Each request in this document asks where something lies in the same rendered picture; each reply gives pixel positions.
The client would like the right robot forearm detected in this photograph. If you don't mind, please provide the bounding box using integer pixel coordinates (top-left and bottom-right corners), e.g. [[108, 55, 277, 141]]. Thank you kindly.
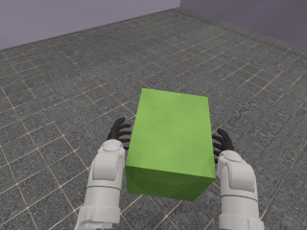
[[216, 149, 265, 230]]

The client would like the robot left hand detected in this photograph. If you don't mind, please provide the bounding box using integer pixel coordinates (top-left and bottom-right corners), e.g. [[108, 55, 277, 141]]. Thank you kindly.
[[106, 117, 131, 150]]

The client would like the carton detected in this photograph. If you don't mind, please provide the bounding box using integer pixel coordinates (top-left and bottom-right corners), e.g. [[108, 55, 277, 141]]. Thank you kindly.
[[125, 88, 216, 202]]

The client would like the left robot forearm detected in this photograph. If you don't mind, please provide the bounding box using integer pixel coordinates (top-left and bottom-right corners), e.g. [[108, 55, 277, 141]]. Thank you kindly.
[[74, 139, 126, 230]]

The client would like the robot right hand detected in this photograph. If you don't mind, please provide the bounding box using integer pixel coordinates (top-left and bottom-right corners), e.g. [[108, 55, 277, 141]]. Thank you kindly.
[[211, 128, 234, 164]]

